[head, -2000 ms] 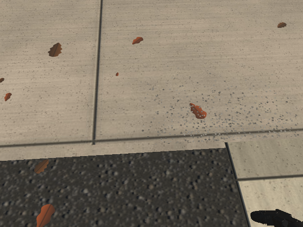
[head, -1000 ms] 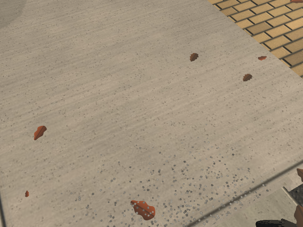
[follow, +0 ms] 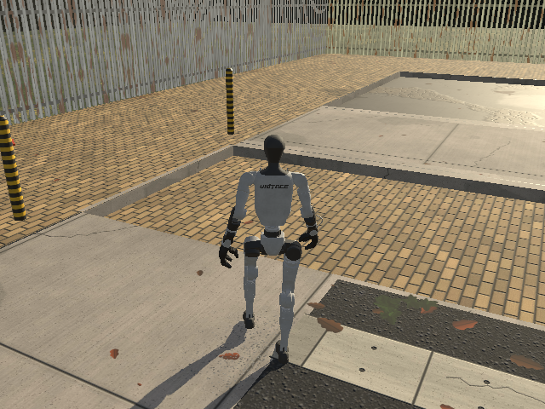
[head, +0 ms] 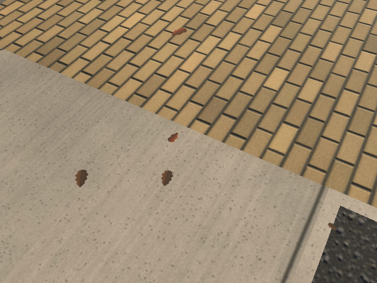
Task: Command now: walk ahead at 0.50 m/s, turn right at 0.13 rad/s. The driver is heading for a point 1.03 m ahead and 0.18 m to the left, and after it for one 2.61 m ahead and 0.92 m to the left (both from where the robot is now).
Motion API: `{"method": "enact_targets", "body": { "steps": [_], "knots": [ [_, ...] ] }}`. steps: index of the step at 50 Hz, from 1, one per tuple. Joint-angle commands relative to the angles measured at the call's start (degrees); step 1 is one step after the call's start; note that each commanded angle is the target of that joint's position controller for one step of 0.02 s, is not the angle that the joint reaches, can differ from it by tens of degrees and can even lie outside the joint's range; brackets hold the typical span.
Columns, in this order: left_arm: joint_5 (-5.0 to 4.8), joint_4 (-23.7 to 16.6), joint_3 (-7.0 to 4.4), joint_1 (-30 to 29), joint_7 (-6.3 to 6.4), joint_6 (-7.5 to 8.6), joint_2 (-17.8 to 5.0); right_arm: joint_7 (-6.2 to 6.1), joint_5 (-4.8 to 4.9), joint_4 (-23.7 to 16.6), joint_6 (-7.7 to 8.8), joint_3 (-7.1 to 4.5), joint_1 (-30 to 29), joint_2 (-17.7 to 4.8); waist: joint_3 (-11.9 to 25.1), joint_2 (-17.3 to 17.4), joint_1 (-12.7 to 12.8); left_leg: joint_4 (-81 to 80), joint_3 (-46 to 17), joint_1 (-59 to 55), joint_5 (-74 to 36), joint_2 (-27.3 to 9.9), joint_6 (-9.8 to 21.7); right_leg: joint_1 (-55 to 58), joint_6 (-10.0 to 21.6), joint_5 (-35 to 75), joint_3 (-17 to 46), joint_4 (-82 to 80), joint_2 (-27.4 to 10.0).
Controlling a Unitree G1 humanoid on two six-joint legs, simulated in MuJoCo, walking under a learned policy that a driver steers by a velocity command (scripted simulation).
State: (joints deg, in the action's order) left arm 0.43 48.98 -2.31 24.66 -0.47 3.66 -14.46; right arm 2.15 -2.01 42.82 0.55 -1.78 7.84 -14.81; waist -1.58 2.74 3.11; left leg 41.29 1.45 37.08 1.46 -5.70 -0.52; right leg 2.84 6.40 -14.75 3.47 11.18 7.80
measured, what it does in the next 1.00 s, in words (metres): walks ahead: left foot, then right foot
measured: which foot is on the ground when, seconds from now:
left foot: up 0.00-0.12, down 0.14-0.68, up 0.70-1.00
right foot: down 0.00-0.16, up 0.18-0.64, down 0.66-1.00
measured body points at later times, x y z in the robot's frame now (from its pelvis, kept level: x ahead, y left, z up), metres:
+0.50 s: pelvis +0.28 +0.04 +0.00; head +0.31 +0.05 +0.45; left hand +0.43 +0.28 -0.12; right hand +0.26 -0.21 -0.13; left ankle +0.22 +0.11 -0.74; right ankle +0.44 -0.11 -0.69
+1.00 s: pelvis +0.55 -0.01 +0.01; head +0.56 -0.02 +0.46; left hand +0.52 +0.25 -0.13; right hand +0.68 -0.26 -0.12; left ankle +0.68 +0.14 -0.68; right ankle +0.50 -0.08 -0.74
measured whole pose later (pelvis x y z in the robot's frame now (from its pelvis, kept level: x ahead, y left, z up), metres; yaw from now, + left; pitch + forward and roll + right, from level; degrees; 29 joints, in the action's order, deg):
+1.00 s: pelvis +0.55 -0.01 +0.01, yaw +0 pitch +0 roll -1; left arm 0.6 56.5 -2.1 23.9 -0.3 4.7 -12.4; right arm 1.7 -1.7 49.6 0.8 -2.3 9.1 -14.3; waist -1.3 2.6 1.7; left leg 47.4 0.5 35.6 5.0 -6.4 0.7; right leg -1.0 5.1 -11.0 -4.8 11.9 4.9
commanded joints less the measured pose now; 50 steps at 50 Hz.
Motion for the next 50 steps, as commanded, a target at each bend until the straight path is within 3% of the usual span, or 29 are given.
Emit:
{"method": "enact_targets", "body": {
  "steps": [1,4,5,6,7,8,9,10,11,13,16,19,22,27,30,31,32,33,34,35,36,37,38,39,41,43,46,50],
  "knots": [
    [0.43,-0.7,-1.8,3.6,0.73,0.68,-8.6,0.18,0.27,-6.6,1.47,-0.69,-9.6,-4.0,-3.9,-5.8,1.4,-5.0,1.1,2.1,-0.1,1.9,1.7,1.6,5.3,29.7,7.2,-0.3,-17.7],
    [0.77,0.1,-1.84,1.6,1.35,0.73,-9.8,-0.19,0.41,-5.5,2.02,-1.1,-5.2,-4.8,-2.8,-6.5,-1.7,-9.4,2.2,-7.5,5.3,5.1,4.5,2.2,3.5,44.0,5.9,4.7,-18.4],
    [0.98,0.3,-1.95,0.9,1.4,0.79,-10.5,-0.79,0.47,-3.9,2.21,-1.61,-0.4,-5.8,0.0,-6.9,-3.8,-10.2,3.0,-14.2,7.8,7.3,5.6,2.3,2.7,52.7,5.1,10.3,-17.8],
    [1.0,0.6,-1.92,0.0,1.26,0.7,-10.8,-1.54,0.33,-1.1,2.67,-2.21,8.2,-6.8,4.7,-5.4,-7.8,-13.6,3.6,-24.7,6.5,8.5,7.0,0.6,1.6,55.0,3.0,20.7,-15.7],
    [0.64,-0.3,-1.34,0.0,1.14,0.97,-9.4,-2.4,-0.71,1.0,3.17,-3.11,17.8,-9.7,11.2,-2.7,-11.6,-14.2,-4.0,-39.5,8.9,0.9,9.6,-8.8,0.8,42.0,1.6,35.0,-13.4],
    [-1.7,-1.5,-0.25,6.9,0.65,1.05,-3.9,-2.58,-1.75,1.5,3.12,-5.18,23.0,-17.2,19.7,11.3,-9.6,-17.4,-32.7,-56.0,13.9,-16.7,18.3,-28.3,-2.4,7.3,-3.1,59.5,-2.6],
    [0.53,-0.7,-0.97,4.4,0.83,1.01,-7.7,-1.72,0.49,1.9,2.6,-4.24,19.6,-13.1,17.8,6.1,-8.6,-24.6,-43.4,-52.1,13.4,-17.4,18.3,-35.0,-1.3,-13.2,2.8,64.6,-1.2],
    [0.89,-1.7,-1.18,0.1,0.6,0.83,-7.7,-1.54,1.32,1.2,2.45,-3.48,13.0,-10.2,7.7,2.1,-5.8,-25.1,-33.4,-42.7,16.9,-15.7,17.2,-37.5,-1.1,-8.9,3.3,64.8,-5.2],
    [1.01,-2.0,-0.75,-2.5,0.16,0.92,-7.1,-1.26,1.17,0.8,2.64,-2.6,9.2,-6.8,3.4,-1.3,-4.9,-27.3,-26.8,-35.8,14.5,-13.2,15.9,-36.7,-1.1,-5.4,2.4,61.4,-7.6],
    [1.77,-1.9,-0.44,-2.7,-0.45,-0.29,-5.6,-1.43,1.29,2.2,3.19,-1.68,7.8,-4.4,-0.3,1.0,-2.2,-30.6,-17.2,-27.6,8.2,-8.0,12.7,-32.7,-2.0,-3.4,0.7,55.7,-10.6],
    [2.0,-1.4,-0.01,-3.1,-1.21,-1.45,-4.2,-1.18,1.59,4.4,4.55,-1.92,10.5,-5.5,-0.3,1.2,-1.4,-33.1,-11.8,-26.1,-0.3,-6.3,13.4,-32.8,-3.6,-0.2,-1.5,52.5,-11.8],
    [1.88,-3.7,0.35,-10.7,-1.37,-1.6,-3.8,-1.13,1.78,6.3,4.74,-2.02,13.0,-5.9,-2.5,0.5,-2.5,-35.5,-8.5,-28.2,-1.9,-5.0,13.5,-38.9,-5.3,6.0,-3.4,45.1,-13.9],
    [1.57,-5.6,1.06,-17.5,-1.59,-1.3,-2.5,-1.08,1.99,7.8,4.71,-1.97,15.0,-5.8,-3.0,0.7,-4.1,-35.2,-4.7,-29.7,-6.1,-2.9,12.1,-38.3,-6.0,12.4,-5.4,34.2,-13.5],
    [1.29,-7.6,1.31,-24.9,-1.44,-0.95,-2.6,-1.65,1.57,10.3,4.5,-1.99,19.4,-6.5,-3.1,1.0,-6.4,-32.2,-4.2,-36.5,-13.0,-5.2,11.2,-35.9,-4.8,14.3,-6.9,24.0,-11.4],
    [1.42,-7.7,0.79,-24.0,-1.09,-0.5,-3.7,-2.31,1.05,11.1,4.06,-2.17,18.6,-7.4,-2.7,1.4,-4.9,-27.5,-4.5,-41.1,-21.4,-7.2,10.3,-32.7,-2.5,8.1,-6.9,20.6,-9.8],
    [1.5,-6.6,0.38,-20.5,-0.76,-0.26,-4.3,-2.49,0.93,11.2,3.92,-2.22,17.9,-7.7,-1.1,1.7,-3.2,-23.1,-3.9,-41.4,-28.3,-7.0,9.7,-27.8,-1.5,5.9,-7.4,19.2,-8.3],
    [1.82,-4.1,-0.22,-13.2,-0.35,0.24,-5.0,-2.52,1.07,11.3,3.65,-2.17,17.1,-7.8,2.6,0.5,0.2,-14.3,-2.2,-40.4,-32.4,-5.4,8.7,-18.8,-0.1,6.7,-8.3,15.5,-6.5],
    [2.74,-1.0,-1.28,-3.4,0.26,0.89,-7.6,-2.52,1.3,10.8,3.65,-1.73,17.2,-6.7,8.7,-1.8,3.8,-2.1,-0.3,-33.2,-25.2,-2.8,7.5,-4.7,2.2,6.9,-4.5,14.9,-9.9],
    [4.0,-0.1,-3.09,4.1,0.96,0.93,-14.1,-2.0,3.18,8.1,3.89,-0.36,21.1,-1.5,17.8,-13.1,3.9,19.6,3.7,-14.2,-0.4,4.3,4.5,14.1,8.5,2.5,18.9,13.5,-26.9],
    [1.57,0.4,-3.35,3.8,0.49,-0.04,-13.8,-2.26,2.38,8.9,3.68,-1.35,21.5,-4.4,20.6,-14.9,3.6,30.5,-1.1,-4.6,29.1,10.1,4.5,15.5,11.8,2.7,34.8,6.2,-32.1],
    [0.42,-0.2,-2.8,-1.8,0.33,-0.4,-11.3,-2.38,1.42,8.2,3.42,-2.12,17.1,-6.5,11.1,-8.7,1.4,33.3,-4.7,-0.4,25.8,6.3,5.2,8.0,10.5,0.1,26.7,5.7,-29.4],
    [0.47,-0.9,-1.89,-6.4,0.16,-0.18,-7.6,-1.98,1.39,7.4,3.78,-1.76,14.0,-5.2,5.2,-6.2,0.1,30.9,-4.6,-0.4,21.4,4.1,5.4,0.2,9.3,1.6,20.2,3.5,-27.2],
    [0.7,-0.8,-1.22,-8.6,0.17,0.08,-5.4,-1.75,1.46,7.3,3.57,-1.69,12.9,-4.3,2.1,-5.8,-1.6,27.1,-4.3,-2.4,18.8,2.2,5.3,-5.3,7.1,3.8,15.1,1.1,-24.3],
    [0.49,-0.2,-0.84,-9.4,0.37,0.43,-4.1,-1.5,0.57,7.4,2.8,-1.63,13.4,-3.7,0.4,-6.9,-3.3,24.1,-4.2,-5.2,17.5,1.0,4.7,-9.7,5.5,6.4,11.2,-0.4,-22.0],
    [0.56,0.9,-0.81,-8.2,0.48,1.34,-4.1,-0.84,-0.08,8.3,1.52,-1.39,14.5,-2.5,0.7,-7.0,-4.5,22.5,-3.0,-8.0,15.4,1.0,3.5,-12.3,5.5,11.4,7.5,-2.2,-20.3],
    [0.27,2.1,-1.27,-6.4,0.47,1.99,-5.5,-0.56,0.09,7.4,0.84,-1.49,11.9,-2.5,-0.4,-6.1,-4.9,19.9,-2.3,-5.3,12.1,0.3,2.5,-12.1,6.2,13.5,5.2,-3.9,-19.8],
    [0.08,3.7,-1.22,-3.6,0.44,1.91,-5.4,-0.43,0.11,5.0,0.58,-1.33,4.5,-2.4,-2.8,-5.5,-3.7,12.6,-1.2,-0.2,5.9,-1.0,1.1,-10.1,6.3,14.5,2.8,-5.7,-18.7],
    [0.06,5.6,-1.14,0.0,0.31,1.83,-5.4,-0.39,0.52,2.8,0.84,-0.4,-3.2,-1.1,-3.6,-6.0,-1.7,1.4,1.1,-1.0,-0.4,0.1,1.1,-7.4,5.4,19.7,-0.3,-5.0,-17.7]
  ]
}}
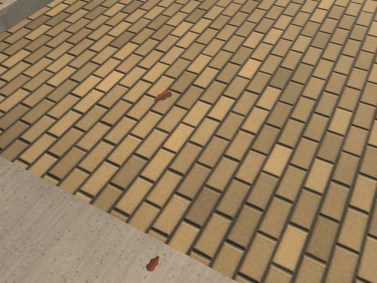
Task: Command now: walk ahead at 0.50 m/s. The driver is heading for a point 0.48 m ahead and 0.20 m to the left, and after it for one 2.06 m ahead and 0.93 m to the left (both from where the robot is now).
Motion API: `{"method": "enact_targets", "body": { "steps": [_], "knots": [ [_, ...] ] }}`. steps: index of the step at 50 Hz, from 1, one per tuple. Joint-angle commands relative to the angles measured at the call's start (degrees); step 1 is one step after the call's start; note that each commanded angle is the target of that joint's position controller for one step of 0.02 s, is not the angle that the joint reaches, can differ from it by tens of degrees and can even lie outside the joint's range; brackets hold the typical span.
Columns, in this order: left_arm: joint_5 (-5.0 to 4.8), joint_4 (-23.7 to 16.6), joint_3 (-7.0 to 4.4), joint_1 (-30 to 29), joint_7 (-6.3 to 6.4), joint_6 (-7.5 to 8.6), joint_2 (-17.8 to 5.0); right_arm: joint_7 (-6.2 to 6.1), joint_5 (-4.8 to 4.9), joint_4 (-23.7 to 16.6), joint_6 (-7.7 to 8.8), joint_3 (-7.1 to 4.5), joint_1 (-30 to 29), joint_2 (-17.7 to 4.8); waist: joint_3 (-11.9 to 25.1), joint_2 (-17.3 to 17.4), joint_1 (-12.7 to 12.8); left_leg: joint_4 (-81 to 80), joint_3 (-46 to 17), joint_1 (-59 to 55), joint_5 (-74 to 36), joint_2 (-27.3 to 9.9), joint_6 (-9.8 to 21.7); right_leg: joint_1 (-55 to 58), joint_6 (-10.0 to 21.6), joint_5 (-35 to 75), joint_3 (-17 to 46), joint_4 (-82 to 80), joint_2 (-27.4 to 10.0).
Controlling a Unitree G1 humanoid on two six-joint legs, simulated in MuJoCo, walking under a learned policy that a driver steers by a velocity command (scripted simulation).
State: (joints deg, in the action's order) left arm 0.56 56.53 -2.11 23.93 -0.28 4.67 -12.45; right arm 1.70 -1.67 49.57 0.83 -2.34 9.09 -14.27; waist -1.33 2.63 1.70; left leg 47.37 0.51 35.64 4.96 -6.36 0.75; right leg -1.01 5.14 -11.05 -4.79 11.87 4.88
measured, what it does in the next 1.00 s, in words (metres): walks ahead, turning left: left foot, then right foot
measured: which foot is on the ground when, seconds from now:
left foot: up 0.00-0.18, down 0.20-0.70, up 0.72-1.00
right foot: down 0.00-0.22, up 0.24-0.68, down 0.70-1.00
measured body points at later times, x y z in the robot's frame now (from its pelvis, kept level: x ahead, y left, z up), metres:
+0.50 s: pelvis +0.26 +0.06 +0.00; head +0.28 +0.08 +0.45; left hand +0.37 +0.33 -0.12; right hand +0.29 -0.21 -0.13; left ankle +0.24 +0.11 -0.75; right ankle +0.40 -0.09 -0.69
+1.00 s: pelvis +0.41 +0.07 +0.00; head +0.46 +0.07 +0.44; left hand +0.35 +0.34 -0.12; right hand +0.68 -0.10 -0.12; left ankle +0.40 +0.21 -0.67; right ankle +0.45 -0.02 -0.75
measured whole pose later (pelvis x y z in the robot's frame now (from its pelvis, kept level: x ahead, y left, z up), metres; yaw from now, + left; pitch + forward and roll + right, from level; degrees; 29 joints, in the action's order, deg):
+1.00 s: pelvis +0.41 +0.07 +0.00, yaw +27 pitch +1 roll +0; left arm 1.4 42.9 -1.6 17.5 0.5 2.2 -14.1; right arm 1.4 -0.9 39.9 -4.7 -4.4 6.8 -17.2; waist -4.3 1.8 1.8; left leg 59.7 -0.6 35.0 16.3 -0.6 -1.3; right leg -11.3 2.4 -12.7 -9.2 23.2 -2.1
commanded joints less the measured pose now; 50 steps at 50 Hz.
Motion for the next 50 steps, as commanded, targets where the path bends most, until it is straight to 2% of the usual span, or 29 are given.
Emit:
{"method": "enact_targets", "body": {
  "steps": [1,4,7,9,10,11,12,13,14,15,17,20,22,25,27,28,31,32,34,35,36,37,38,39,40,41,42,45,50],
  "knots": [
    [0.01,-1.4,-1.33,1.8,0.18,0.76,-7.5,0.0,0.24,-4.5,0.62,0.32,-6.0,-1.6,-4.0,-5.9,0.3,-6.7,2.5,0.1,-4.5,1.3,0.1,-2.3,6.6,17.3,7.6,-5.4,-15.1],
    [0.3,0.0,-1.34,4.2,0.55,0.23,-7.9,-0.25,0.2,-6.0,0.9,0.34,-9.8,-2.4,-4.8,-6.2,1.5,-11.2,3.2,0.3,-3.1,2.4,1.3,2.7,6.6,20.7,7.5,-3.5,-16.6],
    [0.9,0.7,-1.61,3.1,1.24,-0.12,-8.7,-0.36,0.18,-6.2,1.34,0.04,-8.8,-3.0,-4.5,-6.3,0.2,-14.5,3.9,-2.7,2.2,4.1,4.2,7.3,5.5,29.2,5.0,0.3,-18.4],
    [0.96,0.8,-1.9,1.3,1.61,-0.27,-9.8,-0.83,0.03,-3.6,1.77,-0.85,-0.6,-4.1,-0.2,-6.4,-3.7,-16.6,5.4,-13.9,5.7,8.0,6.8,7.6,3.7,44.9,1.9,11.1,-17.9],
    [0.84,0.7,-1.84,0.6,1.63,-0.62,-9.7,-1.14,-0.44,-0.2,2.14,-1.64,9.1,-5.0,4.7,-4.9,-7.6,-19.8,6.0,-25.0,4.0,9.9,8.5,4.5,2.2,45.2,-1.0,22.9,-15.7],
    [0.53,-1.1,-1.25,0.6,1.65,-0.58,-8.1,-1.61,-1.55,2.3,2.51,-3.1,19.4,-9.4,11.1,-0.5,-10.9,-20.9,-6.7,-39.8,7.5,0.0,12.0,-7.4,0.5,28.8,-3.3,40.1,-13.4],
    [-0.31,-2.7,-0.43,5.5,0.45,-0.26,-3.1,-1.74,-1.03,2.9,2.23,-4.57,21.0,-15.2,15.4,12.7,-7.1,-28.5,-38.1,-53.4,10.9,-14.6,20.4,-29.8,-2.5,-15.0,-2.5,60.0,-1.0],
    [0.88,-3.4,-1.49,0.7,0.45,-0.05,-7.6,-1.18,1.49,2.6,1.54,-4.42,16.8,-13.3,13.0,5.2,-7.0,-31.7,-40.9,-51.3,13.5,-13.3,20.3,-36.6,-1.7,-16.8,7.1,64.4,-3.3],
    [0.43,-5.2,-1.71,-4.0,0.1,0.68,-8.3,-1.25,1.49,1.5,1.28,-3.86,11.7,-10.8,5.6,2.6,-5.4,-31.9,-32.5,-44.2,10.3,-12.0,19.2,-39.1,-1.5,-11.6,7.4,63.8,-6.3],
    [0.41,-5.7,-1.56,-6.3,-0.03,1.26,-7.9,-1.18,1.18,1.2,1.36,-3.14,9.1,-7.8,2.1,-1.4,-4.2,-33.2,-27.0,-37.4,3.5,-9.4,17.6,-37.0,-1.7,-7.5,7.3,59.9,-8.3],
    [1.65,-6.2,-1.42,-6.2,-0.08,-0.06,-6.7,-1.67,1.63,1.5,1.88,-2.5,7.5,-5.4,0.6,-1.1,-0.8,-34.7,-19.7,-29.0,-5.1,-4.5,14.8,-30.6,-3.4,-5.5,7.4,53.3,-10.3],
    [2.05,-7.9,-1.16,-8.2,-0.27,-2.33,-5.2,-1.88,2.01,2.2,2.83,-3.0,10.0,-7.3,0.6,-0.7,0.0,-36.1,-16.7,-24.9,-6.5,-2.2,15.3,-28.4,-6.2,-4.9,6.0,46.6,-9.8],
    [1.99,-10.3,-1.04,-14.2,-0.5,-2.83,-5.4,-1.94,1.83,1.8,2.73,-3.38,11.3,-8.5,-1.5,-0.5,-1.3,-37.9,-16.9,-23.6,-2.4,-1.0,15.0,-31.3,-7.4,-0.9,5.0,40.5,-9.7],
    [2.41,-13.0,-0.23,-20.3,-1.0,-2.71,-4.0,-1.92,1.54,1.8,2.36,-3.55,14.1,-8.5,-1.0,0.7,-3.5,-36.1,-15.4,-24.3,-12.4,0.6,13.0,-30.4,-8.0,7.9,3.9,34.8,-7.7],
    [1.82,-13.2,-0.32,-20.4,-1.23,-2.12,-4.7,-1.63,1.19,0.1,2.41,-3.65,12.8,-8.8,1.3,0.9,-3.3,-33.5,-13.6,-21.4,-17.9,2.3,11.6,-25.0,-7.6,12.6,2.4,36.0,-5.6],
    [1.85,-12.1,-0.77,-18.3,-1.02,-1.76,-6.2,-1.91,0.48,-0.2,2.25,-3.66,13.0,-8.7,3.1,1.1,-3.0,-29.9,-14.7,-24.5,-25.4,0.6,11.9,-25.5,-6.7,14.9,4.0,40.8,-6.0],
    [2.16,-14.0,-0.59,-19.9,-0.45,-0.63,-7.0,-3.01,0.33,-2.1,1.15,-3.5,12.3,-8.7,2.3,0.9,-2.9,-20.7,-16.3,-28.5,-39.4,0.2,12.1,-28.7,-5.2,7.8,4.9,41.2,-4.6],
    [1.29,-15.3,0.08,-21.0,-0.24,-0.49,-5.6,-3.16,0.9,-2.7,0.62,-3.44,11.5,-8.6,-0.1,1.1,-3.0,-20.3,-15.3,-25.9,-40.2,3.3,10.7,-25.4,-5.8,0.3,2.7,31.8,-2.1],
    [1.02,-13.8,-0.28,-12.3,0.26,-0.05,-6.8,-3.4,1.15,-4.0,0.32,-3.64,8.4,-9.2,1.2,3.4,1.1,-10.2,-17.5,-25.2,-43.8,5.6,7.9,-14.4,-5.1,3.3,3.4,20.9,-0.6],
    [1.53,-12.5,-1.04,-4.3,0.7,0.87,-9.5,-3.52,2.04,-5.6,0.59,-3.66,5.8,-8.8,4.8,0.2,5.5,1.4,-16.9,-21.0,-34.1,7.8,5.9,-4.3,-3.5,14.2,7.9,13.0,-4.9],
    [0.89,-13.5,-2.22,-1.8,1.16,1.18,-15.5,-3.52,2.86,-8.3,1.06,-2.24,12.7,-1.0,13.2,-17.2,1.1,19.3,-9.5,-9.1,21.1,14.2,2.2,13.0,1.7,46.5,24.5,16.0,-27.0],
    [-0.17,-16.5,-1.62,-4.2,0.85,-0.17,-13.6,-4.67,1.93,-6.3,0.65,-2.68,21.9,-4.6,18.4,-14.2,-2.2,29.5,-6.8,-3.4,33.5,14.0,2.0,14.5,7.7,60.6,34.7,18.7,-33.5],
    [0.06,-17.9,-1.13,-7.2,0.83,-0.76,-10.4,-4.93,1.11,-5.5,-0.01,-3.5,17.2,-8.1,13.3,-8.3,-1.2,33.6,-5.8,0.5,27.9,12.1,0.7,7.6,11.2,55.4,32.3,15.8,-31.2],
    [0.4,-19.0,-0.56,-11.1,0.96,-1.02,-8.1,-4.39,0.85,-7.1,-0.86,-3.7,11.6,-9.2,9.4,-5.9,-1.3,34.0,-4.5,2.1,23.7,9.9,0.1,2.3,12.4,42.4,28.2,12.3,-29.0],
    [0.43,-18.9,0.42,-10.5,0.59,-0.93,-5.6,-3.43,0.26,-7.7,-1.5,-4.05,7.5,-9.7,3.7,-3.4,-0.7,31.6,-4.7,1.8,21.4,8.1,-0.2,-2.5,10.1,44.6,20.8,11.0,-24.4],
    [0.81,-18.3,-0.02,-9.9,0.62,-0.94,-7.0,-2.43,0.78,-8.5,-2.6,-3.74,7.6,-7.8,2.7,-8.1,-2.0,30.3,-4.5,1.4,19.5,7.6,-0.9,-4.1,8.9,42.9,16.7,9.9,-22.8],
    [0.72,-18.2,-0.49,-9.7,0.62,-1.05,-7.8,-1.83,1.07,-8.4,-3.78,-3.42,7.9,-7.0,2.4,-9.2,-2.5,29.2,-4.0,0.1,17.6,6.8,-1.4,-6.3,8.3,39.5,14.0,8.3,-21.6],
    [0.96,-18.1,-0.81,-8.6,0.89,-0.97,-7.9,-0.81,1.32,-10.2,-4.96,-3.13,5.0,-6.0,3.5,-9.3,-2.6,24.0,-2.7,0.9,13.4,7.0,-2.2,-5.4,8.0,39.5,8.6,6.9,-20.3],
    [0.77,-17.7,-1.41,-8.8,0.8,-2.02,-9.3,0.35,0.61,-14.0,-5.63,-1.46,-2.3,-3.1,3.7,-10.8,-1.5,5.2,1.1,-4.0,9.1,5.2,-1.9,-6.4,6.7,33.3,0.7,6.8,-19.5]
  ]
}}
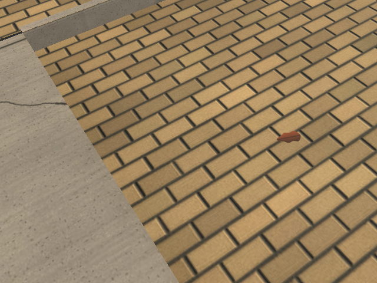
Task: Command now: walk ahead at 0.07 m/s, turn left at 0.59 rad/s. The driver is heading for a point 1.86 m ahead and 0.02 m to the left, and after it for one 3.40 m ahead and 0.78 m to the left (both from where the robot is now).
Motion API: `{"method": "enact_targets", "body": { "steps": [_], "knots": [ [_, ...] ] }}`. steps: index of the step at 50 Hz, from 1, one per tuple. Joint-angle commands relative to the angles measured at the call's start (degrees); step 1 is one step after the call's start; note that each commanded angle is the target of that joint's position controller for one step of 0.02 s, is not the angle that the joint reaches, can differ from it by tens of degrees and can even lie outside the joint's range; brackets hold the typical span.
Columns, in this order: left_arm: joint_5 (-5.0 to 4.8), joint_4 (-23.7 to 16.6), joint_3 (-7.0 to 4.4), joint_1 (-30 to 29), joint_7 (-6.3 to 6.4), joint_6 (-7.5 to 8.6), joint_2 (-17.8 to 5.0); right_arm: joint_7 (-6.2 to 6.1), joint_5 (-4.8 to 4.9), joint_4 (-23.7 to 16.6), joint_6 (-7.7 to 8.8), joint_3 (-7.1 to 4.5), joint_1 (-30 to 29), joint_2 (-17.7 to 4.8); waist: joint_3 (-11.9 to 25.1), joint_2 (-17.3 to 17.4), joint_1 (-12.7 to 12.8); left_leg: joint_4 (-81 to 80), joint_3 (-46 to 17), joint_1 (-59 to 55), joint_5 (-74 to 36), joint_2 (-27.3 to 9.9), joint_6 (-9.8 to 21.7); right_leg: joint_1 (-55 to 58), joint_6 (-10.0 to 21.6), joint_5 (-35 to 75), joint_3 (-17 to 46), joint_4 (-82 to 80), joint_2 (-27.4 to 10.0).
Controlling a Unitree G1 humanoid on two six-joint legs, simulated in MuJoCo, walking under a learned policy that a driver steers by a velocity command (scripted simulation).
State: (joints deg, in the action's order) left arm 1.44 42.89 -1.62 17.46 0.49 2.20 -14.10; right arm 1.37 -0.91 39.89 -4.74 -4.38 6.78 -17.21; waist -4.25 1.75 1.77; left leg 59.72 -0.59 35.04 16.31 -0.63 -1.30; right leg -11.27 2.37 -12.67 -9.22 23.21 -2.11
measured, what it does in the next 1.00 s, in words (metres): steps on the spot: left foot, then right foot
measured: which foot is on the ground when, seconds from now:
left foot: up 0.00-0.16, down 0.18-1.00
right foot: down 0.00-0.16, up 0.18-0.52, down 0.54-1.00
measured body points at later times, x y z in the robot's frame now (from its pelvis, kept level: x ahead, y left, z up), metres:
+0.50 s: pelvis +0.02 +0.05 -0.01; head +0.03 +0.06 +0.44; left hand +0.10 +0.31 -0.13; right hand +0.21 -0.17 -0.11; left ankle +0.07 +0.12 -0.74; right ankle +0.02 -0.05 -0.73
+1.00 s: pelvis +0.03 +0.05 +0.00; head +0.03 +0.06 +0.45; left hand +0.07 +0.30 -0.14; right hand +0.16 -0.18 -0.14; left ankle +0.07 +0.12 -0.74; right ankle +0.02 -0.05 -0.74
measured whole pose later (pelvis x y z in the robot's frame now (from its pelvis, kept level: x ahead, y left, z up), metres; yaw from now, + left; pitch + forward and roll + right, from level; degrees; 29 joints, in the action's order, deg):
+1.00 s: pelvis +0.03 +0.05 +0.00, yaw +10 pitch +0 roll +0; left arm 1.0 48.3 0.5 15.9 1.1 0.1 -12.1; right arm -1.8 -0.3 54.9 -0.8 -0.6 10.6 -12.2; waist 0.2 -0.8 0.1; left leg 19.9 -0.2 13.4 6.1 5.8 5.2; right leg -8.2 1.9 -14.7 -1.0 23.1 1.7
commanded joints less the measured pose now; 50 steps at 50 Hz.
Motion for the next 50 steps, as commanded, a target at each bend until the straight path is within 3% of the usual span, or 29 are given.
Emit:
{"method": "enact_targets", "body": {
  "steps": [1,6,7,8,9,10,11,12,13,14,15,18,23,25,26,27,28,29,30,33,36,38,50],
  "knots": [
    [-0.07,-4.2,-2.15,-2.6,-0.21,0.26,-8.2,0.9,0.06,-4.9,-0.2,0.72,-0.8,-0.2,6.8,-10.6,-1.5,-10.2,3.0,-6.0,-2.7,-0.6,0.7,2.9,9.2,33.0,4.2,-4.4,-12.7],
    [-0.69,-5.7,-3.33,-3.3,-1.55,-1.13,-10.7,0.97,0.05,-7.5,-0.62,0.15,-2.2,-2.8,7.3,-11.7,-1.2,-22.2,5.3,-14.2,1.4,0.7,3.6,3.2,6.1,22.0,3.8,1.7,-14.6],
    [-1.12,-5.8,-3.5,-3.9,-1.5,-1.72,-11.1,0.8,-0.32,-6.9,-0.14,0.13,0.1,-2.4,7.8,-10.0,-2.8,-28.2,5.6,-18.8,-1.3,1.7,4.5,2.1,4.8,18.8,3.0,5.8,-13.5],
    [-1.02,-5.3,-3.4,-1.4,-1.65,-2.28,-10.3,0.19,-1.25,-5.4,0.81,-0.22,3.8,-3.3,9.7,-4.3,-3.6,-34.6,3.0,-26.0,-6.2,2.3,5.6,-0.6,2.6,13.3,1.0,14.0,-10.8],
    [-0.14,-6.7,-2.64,1.5,-1.6,-2.98,-6.8,-0.61,-1.44,-4.8,1.97,-1.43,8.7,-9.1,13.1,10.7,-3.8,-37.9,-15.4,-36.9,-29.3,-12.9,8.9,-11.8,-1.4,-11.3,-2.5,30.2,-5.7],
    [0.62,-8.4,-1.71,0.0,-0.82,-4.78,-5.3,-0.87,1.0,-5.2,2.28,-2.33,8.7,-13.0,13.4,12.1,-4.2,-39.6,-24.4,-33.2,-38.5,-20.5,18.8,-20.2,-3.7,-25.9,3.7,38.1,2.2],
    [0.63,-7.8,-1.79,-0.9,-0.35,-5.52,-6.7,-0.88,1.71,-5.3,2.4,-2.11,8.0,-11.2,13.2,8.5,-4.6,-41.4,-22.2,-30.5,-30.3,-18.9,19.9,-19.4,-4.1,-23.2,8.2,40.3,0.4],
    [-0.21,-7.3,-1.71,-1.9,-0.51,-5.42,-6.5,-1.2,1.3,-5.5,2.39,-0.6,3.3,-6.8,9.7,7.1,-2.6,-42.6,-17.1,-26.0,-24.1,-14.8,18.1,-17.8,-4.3,-18.7,9.0,38.7,0.2],
    [-0.4,-5.9,-1.94,-1.2,-0.7,-5.25,-6.6,-1.56,0.74,-5.9,2.38,0.4,-0.5,-4.0,8.2,6.4,-0.8,-43.2,-12.9,-23.5,-22.3,-10.7,16.3,-15.5,-4.5,-14.6,8.4,36.7,0.3],
    [0.08,-5.0,-2.18,-0.6,-0.81,-5.38,-7.1,-2.11,0.66,-6.0,2.63,0.68,-2.1,-3.2,8.6,7.4,-0.4,-42.7,-10.6,-22.9,-25.2,-9.0,15.6,-13.4,-4.6,-12.2,7.1,37.0,0.9],
    [0.21,-4.2,-2.24,-0.4,-0.79,-5.5,-7.2,-2.56,0.38,-5.8,2.86,1.23,-1.8,-2.1,9.7,6.1,-0.7,-42.3,-9.8,-23.4,-29.2,-8.7,15.6,-12.1,-4.6,-11.3,6.8,37.7,1.8],
    [-0.46,-5.0,-1.32,-2.5,-0.93,-6.27,-4.9,-2.69,0.4,-3.8,3.29,1.45,0.7,-2.2,9.9,2.8,-1.4,-41.8,-11.3,-26.3,-28.6,-10.1,14.9,-11.3,-3.9,-13.6,8.9,29.3,1.4],
    [-0.92,-4.7,-0.36,-3.0,-0.73,-6.47,-3.7,-2.01,-0.4,-2.4,2.79,1.54,-0.1,-2.5,8.0,5.4,-2.3,-43.6,-13.1,-21.3,-8.1,-8.5,13.8,-4.4,-2.0,-12.0,7.7,16.4,3.3],
    [-0.87,-3.8,0.07,-1.0,-0.42,-5.92,-2.6,-2.06,0.1,-1.8,2.39,1.68,-0.7,-2.4,7.1,3.1,-0.8,-43.0,-13.7,-17.6,-2.0,-7.5,12.0,1.4,-0.7,-6.3,6.6,6.6,4.2],
    [-0.5,-3.4,0.38,0.0,-0.23,-5.35,-2.2,-2.35,0.42,-1.2,2.38,1.87,-0.3,-2.0,6.8,1.6,0.1,-42.7,-14.0,-14.1,1.2,-7.0,9.8,6.0,0.4,-1.4,8.0,0.2,3.3],
    [0.38,-3.8,0.58,-0.2,0.09,-4.46,-3.4,-2.51,0.47,-0.8,2.65,2.38,0.6,-0.3,6.7,-2.1,-0.4,-40.9,-13.3,-10.9,4.3,-5.4,6.7,8.7,1.8,-1.8,15.4,-4.2,-2.5],
    [0.33,-4.9,0.1,-3.9,0.35,-3.65,-6.5,-2.35,1.1,-0.6,2.62,2.35,1.3,0.2,3.9,-8.2,-2.8,-39.2,-7.7,-13.2,3.3,0.7,4.4,0.0,4.8,-7.8,23.7,-7.8,-8.8],
    [0.12,-5.0,0.59,-6.4,0.2,-3.01,-4.8,-2.11,0.65,0.3,2.59,2.34,-0.3,-0.7,1.8,-9.1,-3.3,-37.1,-6.1,-21.1,-1.7,1.8,4.0,-8.1,5.8,-9.4,25.8,-10.7,-10.5],
    [0.08,-5.2,1.1,-8.4,0.16,-2.51,-3.7,-1.82,0.28,1.0,2.75,2.38,-0.2,-0.4,1.3,-9.5,-4.4,-37.9,-6.4,-25.1,-4.8,1.4,4.2,-10.3,4.4,-9.3,23.9,-11.0,-8.9],
    [-0.45,-4.2,1.0,-6.0,0.47,-1.75,-3.9,-1.65,-0.25,3.6,3.72,2.0,1.6,-1.8,3.5,-7.5,-3.4,-39.6,-8.0,-27.4,-8.0,-0.5,5.4,-6.9,1.4,-8.1,18.5,-8.9,-4.2],
    [-0.57,-3.0,0.89,-3.3,0.53,-1.92,-3.6,-2.22,0.18,5.7,4.42,2.35,1.7,-0.7,3.7,-2.7,-1.8,-42.3,-9.5,-23.1,-5.3,-1.4,5.8,-2.2,1.3,-5.2,16.2,-5.6,-2.6],
    [-0.46,-2.2,0.87,-2.3,0.49,-2.01,-3.3,-2.53,0.29,6.7,4.45,2.5,1.4,-0.3,3.7,-1.4,-1.2,-43.6,-10.2,-21.8,-3.8,-1.7,5.7,-1.1,1.4,-4.2,15.4,-4.5,-2.1],
    [-0.49,3.9,1.01,-0.5,0.82,-1.44,-3.2,-3.47,0.64,13.7,4.51,2.73,3.2,-0.7,4.7,-1.6,-1.6,-44.2,-10.5,-26.1,-8.1,-2.5,6.5,-1.6,0.7,-0.5,14.7,-4.9,-1.9]
  ]
}}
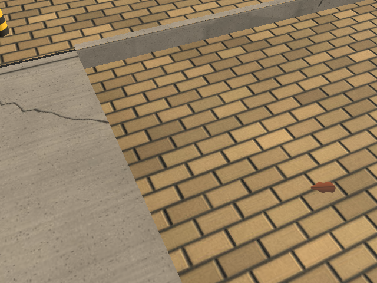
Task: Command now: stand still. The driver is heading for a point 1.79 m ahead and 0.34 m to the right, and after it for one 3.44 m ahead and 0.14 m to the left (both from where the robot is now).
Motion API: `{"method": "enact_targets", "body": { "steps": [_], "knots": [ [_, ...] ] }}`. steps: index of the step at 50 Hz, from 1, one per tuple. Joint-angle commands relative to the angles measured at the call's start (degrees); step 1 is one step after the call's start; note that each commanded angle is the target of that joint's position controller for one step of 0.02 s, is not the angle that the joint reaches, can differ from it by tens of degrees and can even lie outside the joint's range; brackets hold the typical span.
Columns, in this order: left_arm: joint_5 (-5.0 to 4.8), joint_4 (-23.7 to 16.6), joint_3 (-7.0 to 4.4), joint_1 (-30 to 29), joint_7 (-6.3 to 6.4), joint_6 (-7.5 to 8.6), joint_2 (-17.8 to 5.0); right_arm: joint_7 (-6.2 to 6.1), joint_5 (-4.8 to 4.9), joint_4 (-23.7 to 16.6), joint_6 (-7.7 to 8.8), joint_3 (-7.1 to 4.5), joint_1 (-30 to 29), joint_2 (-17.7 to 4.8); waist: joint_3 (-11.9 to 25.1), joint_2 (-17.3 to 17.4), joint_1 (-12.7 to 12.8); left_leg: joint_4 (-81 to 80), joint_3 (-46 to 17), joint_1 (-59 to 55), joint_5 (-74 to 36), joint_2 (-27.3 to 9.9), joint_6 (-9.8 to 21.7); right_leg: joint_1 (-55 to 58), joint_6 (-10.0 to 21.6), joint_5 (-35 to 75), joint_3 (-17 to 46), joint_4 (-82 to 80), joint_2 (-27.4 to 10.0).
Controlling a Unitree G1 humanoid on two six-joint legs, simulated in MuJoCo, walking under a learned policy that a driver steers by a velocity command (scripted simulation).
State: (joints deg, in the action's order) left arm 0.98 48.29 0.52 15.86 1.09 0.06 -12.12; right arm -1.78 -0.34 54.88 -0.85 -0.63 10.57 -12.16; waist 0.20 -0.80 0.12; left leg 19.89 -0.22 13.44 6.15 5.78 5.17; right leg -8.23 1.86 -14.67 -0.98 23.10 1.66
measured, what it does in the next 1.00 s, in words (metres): stands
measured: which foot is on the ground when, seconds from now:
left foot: down 0.00-1.00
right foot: down 0.00-1.00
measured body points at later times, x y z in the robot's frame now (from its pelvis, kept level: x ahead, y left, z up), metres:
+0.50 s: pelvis +0.02 +0.01 +0.00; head +0.03 +0.02 +0.45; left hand +0.03 +0.24 -0.16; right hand +0.05 -0.23 -0.15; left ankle +0.05 +0.06 -0.74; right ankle -0.03 -0.10 -0.74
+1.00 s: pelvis +0.04 +0.02 +0.00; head +0.04 +0.03 +0.45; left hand +0.01 +0.24 -0.17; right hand +0.03 -0.20 -0.16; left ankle +0.05 +0.06 -0.74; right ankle -0.03 -0.10 -0.74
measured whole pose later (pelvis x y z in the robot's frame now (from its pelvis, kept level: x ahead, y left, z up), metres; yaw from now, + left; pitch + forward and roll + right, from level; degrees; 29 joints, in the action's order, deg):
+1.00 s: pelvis +0.04 +0.02 +0.00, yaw +0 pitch +0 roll +0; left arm 0.6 65.8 1.4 18.5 2.7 -0.5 -8.6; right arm -3.6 0.1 67.5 0.2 1.0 14.9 -8.2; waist 0.2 -1.5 0.2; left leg 18.2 0.0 9.7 8.3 8.1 7.0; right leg -4.8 -0.1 -17.2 0.6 22.0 -0.5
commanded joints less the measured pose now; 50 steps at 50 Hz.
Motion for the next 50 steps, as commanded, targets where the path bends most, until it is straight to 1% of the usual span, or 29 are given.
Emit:
{"method": "enact_targets", "body": {
  "steps": [1,12,24,36,50],
  "knots": [
    [-0.04,-0.9,-1.1,1.4,0.26,0.71,-5.1,-0.37,0.1,-0.7,0.63,-0.97,-0.5,-5.8,0.2,0.8,0.1,-4.3,-10.8,-4.8,1.6,-8.9,0.1,-4.6,1.1,1.7,6.5,-4.9,-5.7],
    [-0.07,6.3,-0.59,3.4,0.74,0.45,-4.2,-0.97,0.36,5.2,0.82,-0.39,0.8,-4.9,-0.8,0.2,0.2,-4.5,-10.5,-6.3,-2.2,-9.0,0.5,-3.7,0.6,3.0,6.1,-5.4,-5.9],
    [-0.15,12.0,-0.02,4.8,1.18,0.04,-2.8,-1.44,0.4,9.2,1.02,0.38,3.0,-3.3,-1.7,0.3,0.3,-4.6,-10.4,-6.7,-3.8,-8.7,0.5,-2.9,0.2,3.4,5.6,-5.0,-5.8],
    [-0.27,15.4,0.3,5.9,1.54,-0.25,-1.4,-1.73,0.39,11.2,1.19,0.82,5.4,-1.9,-2.5,0.2,0.2,-4.7,-10.7,-7.0,-4.6,-8.6,0.4,-2.8,-0.2,3.1,5.2,-4.5,-5.7],
    [-0.35,17.4,0.41,7.2,1.79,-0.46,-0.3,-1.95,0.4,12.1,1.31,0.97,7.5,-0.8,-3.0,0.3,0.1,-5.1,-11.1,-7.4,-4.7,-8.5,0.2,-3.2,-0.6,2.6,5.0,-4.0,-5.5]
  ]
}}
